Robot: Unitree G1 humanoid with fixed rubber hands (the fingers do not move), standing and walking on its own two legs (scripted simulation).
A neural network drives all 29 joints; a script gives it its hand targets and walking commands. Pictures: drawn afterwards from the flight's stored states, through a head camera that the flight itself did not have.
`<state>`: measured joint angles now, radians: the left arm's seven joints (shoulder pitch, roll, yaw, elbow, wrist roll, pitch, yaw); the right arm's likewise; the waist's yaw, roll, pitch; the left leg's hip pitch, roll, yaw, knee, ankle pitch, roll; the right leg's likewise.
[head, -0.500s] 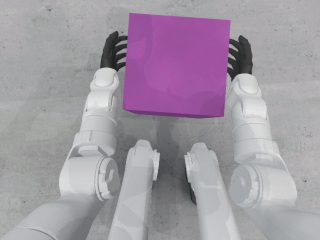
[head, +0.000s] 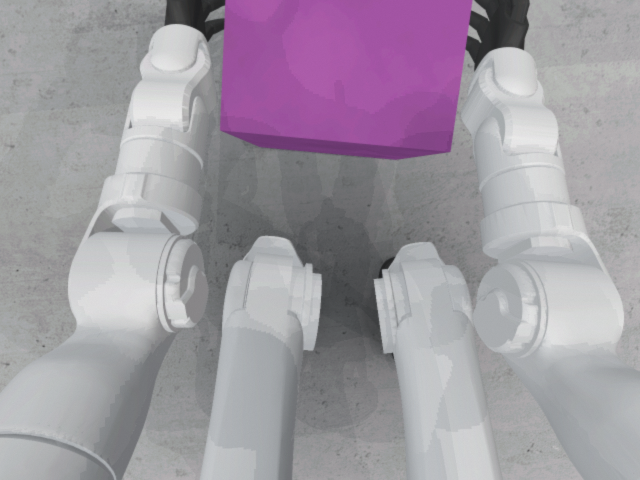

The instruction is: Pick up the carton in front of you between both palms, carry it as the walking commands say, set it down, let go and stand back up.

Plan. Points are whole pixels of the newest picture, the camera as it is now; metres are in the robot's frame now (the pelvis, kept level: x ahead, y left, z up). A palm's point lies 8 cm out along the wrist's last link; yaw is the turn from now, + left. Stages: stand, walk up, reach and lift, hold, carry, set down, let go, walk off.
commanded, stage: set down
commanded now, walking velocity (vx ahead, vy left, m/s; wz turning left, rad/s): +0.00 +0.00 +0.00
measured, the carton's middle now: (339, 62) +0.52 +0.03 -0.23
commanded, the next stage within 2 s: none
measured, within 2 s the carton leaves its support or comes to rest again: rests again in 1.16 s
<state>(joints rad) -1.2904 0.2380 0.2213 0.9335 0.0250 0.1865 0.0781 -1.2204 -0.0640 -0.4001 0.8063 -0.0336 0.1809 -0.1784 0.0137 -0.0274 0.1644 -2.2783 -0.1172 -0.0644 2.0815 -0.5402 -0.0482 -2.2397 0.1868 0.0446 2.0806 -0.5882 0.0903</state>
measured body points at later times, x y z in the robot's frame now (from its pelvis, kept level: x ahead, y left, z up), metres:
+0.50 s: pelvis +0.00 +0.00 -0.02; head +0.35 +0.03 +0.26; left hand +0.53 +0.18 -0.19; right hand +0.52 -0.12 -0.19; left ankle +0.11 +0.12 -0.36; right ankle +0.11 -0.12 -0.36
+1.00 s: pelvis +0.00 +0.00 -0.03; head +0.34 +0.03 +0.25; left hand +0.53 +0.19 -0.20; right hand +0.53 -0.13 -0.20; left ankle +0.11 +0.12 -0.36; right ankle +0.11 -0.12 -0.36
